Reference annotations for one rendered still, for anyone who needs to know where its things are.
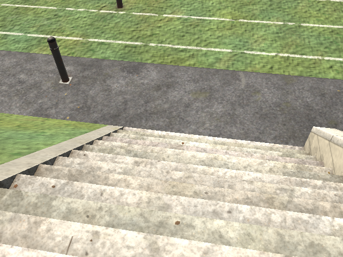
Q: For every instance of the stairs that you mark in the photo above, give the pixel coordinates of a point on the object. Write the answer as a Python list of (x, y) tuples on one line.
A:
[(148, 193)]

